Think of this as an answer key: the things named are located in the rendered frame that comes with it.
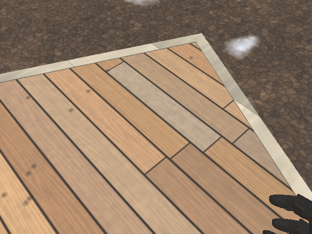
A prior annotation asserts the right robot hand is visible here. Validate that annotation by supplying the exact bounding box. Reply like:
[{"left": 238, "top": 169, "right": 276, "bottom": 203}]
[{"left": 262, "top": 194, "right": 312, "bottom": 234}]

